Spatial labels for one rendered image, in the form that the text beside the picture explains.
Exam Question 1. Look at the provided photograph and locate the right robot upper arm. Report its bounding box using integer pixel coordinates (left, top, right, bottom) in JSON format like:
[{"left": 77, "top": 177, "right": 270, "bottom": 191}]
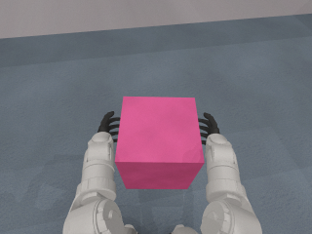
[{"left": 200, "top": 199, "right": 262, "bottom": 234}]

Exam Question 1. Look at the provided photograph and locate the right robot forearm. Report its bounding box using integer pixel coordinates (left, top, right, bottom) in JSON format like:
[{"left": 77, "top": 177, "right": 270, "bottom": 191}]
[{"left": 205, "top": 134, "right": 255, "bottom": 215}]

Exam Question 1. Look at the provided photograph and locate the left robot upper arm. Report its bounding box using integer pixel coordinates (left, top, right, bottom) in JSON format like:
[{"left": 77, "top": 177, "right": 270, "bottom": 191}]
[{"left": 62, "top": 198, "right": 125, "bottom": 234}]

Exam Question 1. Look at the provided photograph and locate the left robot hand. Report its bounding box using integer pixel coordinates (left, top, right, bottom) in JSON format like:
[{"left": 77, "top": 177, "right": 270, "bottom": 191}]
[{"left": 97, "top": 111, "right": 121, "bottom": 142}]

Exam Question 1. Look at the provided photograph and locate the robot left shin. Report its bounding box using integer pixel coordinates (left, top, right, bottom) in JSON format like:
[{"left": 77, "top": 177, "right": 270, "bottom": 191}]
[{"left": 124, "top": 224, "right": 135, "bottom": 229}]

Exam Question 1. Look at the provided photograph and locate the left robot forearm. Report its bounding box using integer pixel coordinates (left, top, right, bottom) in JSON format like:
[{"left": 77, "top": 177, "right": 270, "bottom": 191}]
[{"left": 62, "top": 132, "right": 117, "bottom": 230}]

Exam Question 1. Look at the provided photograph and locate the right robot hand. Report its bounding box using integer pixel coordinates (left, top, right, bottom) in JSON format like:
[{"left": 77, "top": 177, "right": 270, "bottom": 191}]
[{"left": 198, "top": 112, "right": 220, "bottom": 145}]

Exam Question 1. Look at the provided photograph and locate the carton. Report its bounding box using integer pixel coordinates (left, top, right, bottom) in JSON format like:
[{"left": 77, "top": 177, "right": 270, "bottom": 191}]
[{"left": 114, "top": 97, "right": 205, "bottom": 189}]

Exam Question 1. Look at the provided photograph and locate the robot shin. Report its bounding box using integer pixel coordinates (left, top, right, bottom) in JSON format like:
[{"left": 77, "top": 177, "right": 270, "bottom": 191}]
[
  {"left": 124, "top": 224, "right": 135, "bottom": 229},
  {"left": 173, "top": 224, "right": 184, "bottom": 232}
]

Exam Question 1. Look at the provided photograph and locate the robot right shin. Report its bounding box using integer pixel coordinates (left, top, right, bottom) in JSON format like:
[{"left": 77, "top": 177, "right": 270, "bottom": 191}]
[{"left": 173, "top": 224, "right": 184, "bottom": 232}]

